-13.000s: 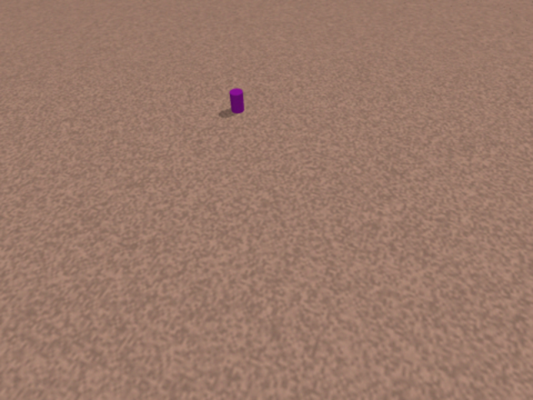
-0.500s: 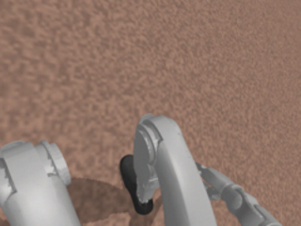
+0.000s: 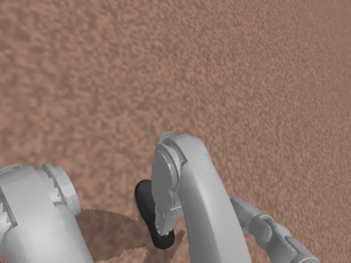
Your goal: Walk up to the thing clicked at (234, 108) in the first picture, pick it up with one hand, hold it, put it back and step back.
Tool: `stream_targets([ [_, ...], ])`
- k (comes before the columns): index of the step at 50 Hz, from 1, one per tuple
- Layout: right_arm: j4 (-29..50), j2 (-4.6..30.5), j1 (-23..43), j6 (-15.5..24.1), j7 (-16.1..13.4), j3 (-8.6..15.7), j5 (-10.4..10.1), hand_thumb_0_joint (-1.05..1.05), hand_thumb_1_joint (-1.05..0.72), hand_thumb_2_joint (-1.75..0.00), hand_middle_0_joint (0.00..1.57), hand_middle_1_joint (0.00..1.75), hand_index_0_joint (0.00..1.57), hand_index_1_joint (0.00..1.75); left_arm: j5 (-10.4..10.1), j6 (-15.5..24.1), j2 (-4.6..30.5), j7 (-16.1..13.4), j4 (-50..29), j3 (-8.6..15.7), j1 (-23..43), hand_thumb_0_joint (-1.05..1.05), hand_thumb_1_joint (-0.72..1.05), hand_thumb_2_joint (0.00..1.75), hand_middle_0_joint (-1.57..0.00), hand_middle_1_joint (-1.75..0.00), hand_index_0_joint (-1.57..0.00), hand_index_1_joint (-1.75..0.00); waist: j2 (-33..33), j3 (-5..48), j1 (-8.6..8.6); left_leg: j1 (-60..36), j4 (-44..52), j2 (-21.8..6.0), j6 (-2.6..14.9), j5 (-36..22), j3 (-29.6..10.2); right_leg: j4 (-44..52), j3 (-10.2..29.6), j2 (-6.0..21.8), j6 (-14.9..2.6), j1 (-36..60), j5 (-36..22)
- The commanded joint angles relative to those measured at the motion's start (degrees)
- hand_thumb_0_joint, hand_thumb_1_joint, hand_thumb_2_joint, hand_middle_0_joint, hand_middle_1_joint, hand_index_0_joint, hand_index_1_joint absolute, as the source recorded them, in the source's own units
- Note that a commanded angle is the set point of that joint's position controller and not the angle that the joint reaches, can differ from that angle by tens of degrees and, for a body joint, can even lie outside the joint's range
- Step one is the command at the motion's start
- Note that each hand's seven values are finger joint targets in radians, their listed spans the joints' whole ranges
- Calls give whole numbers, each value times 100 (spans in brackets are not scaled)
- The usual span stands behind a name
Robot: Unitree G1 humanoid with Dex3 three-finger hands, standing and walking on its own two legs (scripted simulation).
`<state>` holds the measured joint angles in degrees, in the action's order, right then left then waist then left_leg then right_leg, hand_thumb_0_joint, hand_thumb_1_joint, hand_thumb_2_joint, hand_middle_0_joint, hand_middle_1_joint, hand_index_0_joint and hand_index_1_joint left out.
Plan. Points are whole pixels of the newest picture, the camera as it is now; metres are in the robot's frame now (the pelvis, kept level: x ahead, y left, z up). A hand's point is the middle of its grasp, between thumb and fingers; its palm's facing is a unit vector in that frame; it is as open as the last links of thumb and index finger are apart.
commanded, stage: close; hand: left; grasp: from the side
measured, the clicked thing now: out of the picture +0.45 +0.30 -0.21
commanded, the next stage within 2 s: settle in 0.56 s
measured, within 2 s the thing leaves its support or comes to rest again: leaves its support in 1.02 s
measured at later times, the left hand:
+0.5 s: hand out of the picture +0.44 +0.30 -0.16, palm faces +0.38 -0.92 -0.03, open 11.3 cm
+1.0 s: hand out of the picture +0.45 +0.31 -0.16, palm faces +0.39 -0.92 -0.04, open 9.4 cm
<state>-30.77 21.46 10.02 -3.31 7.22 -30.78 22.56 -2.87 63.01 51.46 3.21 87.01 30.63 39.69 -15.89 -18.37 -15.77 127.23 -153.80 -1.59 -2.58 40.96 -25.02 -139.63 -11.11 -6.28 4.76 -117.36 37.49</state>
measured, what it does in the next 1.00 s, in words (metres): stands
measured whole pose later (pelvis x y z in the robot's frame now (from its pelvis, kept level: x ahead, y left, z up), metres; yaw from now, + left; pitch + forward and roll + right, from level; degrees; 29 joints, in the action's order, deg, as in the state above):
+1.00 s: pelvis +0.00 +0.00 +0.01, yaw +0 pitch +14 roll -18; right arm -31.2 20.4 10.1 -5.2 7.5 -29.4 21.7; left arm -0.2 58.9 52.0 -1.0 83.2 28.7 43.2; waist -15.8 -17.8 -15.3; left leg 127.6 -151.9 -1.9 -2.3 41.0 -24.8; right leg -137.5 -11.6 -5.7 4.6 -117.3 37.3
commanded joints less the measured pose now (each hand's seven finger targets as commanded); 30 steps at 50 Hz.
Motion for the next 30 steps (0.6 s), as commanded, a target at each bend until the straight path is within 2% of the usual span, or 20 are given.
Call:
stream_targets([
  [1,71,2040,-124,-100,-85,707,7,0,-88,-90,20,30,20,30,129,379,924,-76,-687,-184,1200,0,-7,31,-15,-22,-15,-21,3162,3121,-747,-2299,1869,-365,65,-774,742,985,-968,-92,-418,1308,-1157],
  [3,57,2012,-87,-110,-72,697,10,0,-88,-90,20,30,20,30,146,377,854,-122,-682,-258,1230,0,-4,32,-15,-22,-15,-21,3107,3053,-759,-2227,1873,-357,78,-699,740,1010,-963,-95,-418,1284,-1107],
  [6,64,2036,-80,-124,-71,712,11,0,-88,-89,20,30,20,30,153,390,918,-180,-691,-240,1330,0,7,42,-33,-38,-33,-37,3125,3068,-764,-2245,1892,-361,80,-630,728,1037,-974,-108,-418,1246,-1055],
  [10,55,2034,-70,-129,-59,726,10,0,-87,-89,20,30,20,30,133,425,849,-252,-687,-273,1445,0,16,49,-39,-44,-39,-43,3096,3134,-815,-2296,1909,-366,84,-633,709,1053,-977,-110,-412,1275,-1070],
  [11,41,2022,-62,-125,-57,723,6,0,-87,-89,20,30,20,30,114,443,937,-272,-691,-200,1437,0,16,51,-41,-46,-41,-45,3098,3133,-756,-2245,1902,-362,96,-590,736,1079,-944,-117,-424,1279,-1048],
  [18,63,2022,-78,-171,-84,740,-1,0,-86,-89,20,30,20,30,163,423,983,-405,-630,-151,1529,0,29,67,-57,-63,-58,-62,3183,3186,-766,-2348,1983,-399,79,-708,725,1099,-949,-115,-441,1297,-1106],
  [21,48,2008,-68,-190,-89,724,6,0,-87,-89,20,30,20,30,170,440,1063,-479,-627,-70,1588,0,25,72,-65,-71,-66,-70,3194,3162,-779,-2282,1952,-406,91,-697,733,1120,-937,-117,-434,1327,-1123],
  [27,84,1990,8,-210,-91,741,10,0,-87,-89,20,30,20,30,236,435,1024,-515,-716,-153,1661,0,31,90,-82,-92,-83,-91,3340,3142,-763,-2404,2032,-443,63,-724,730,1111,-925,-104,-452,1256,-1110],
  [28,40,1979,-39,-210,-94,743,13,0,-87,-89,20,30,20,30,224,433,1135,-534,-703,-58,1646,0,31,92,-85,-94,-86,-94,3326,3185,-759,-2351,1991,-431,88,-720,765,1147,-895,-113,-449,1320,-1126],
  [30,55,1981,-60,-216,-90,737,21,0,-88,-90,20,30,20,30,211,419,1066,-530,-733,-99,1696,0,31,100,-91,-102,-92,-102,3299,3245,-790,-2353,1980,-424,96,-699,777,1170,-899,-116,-450,1378,-1118],
])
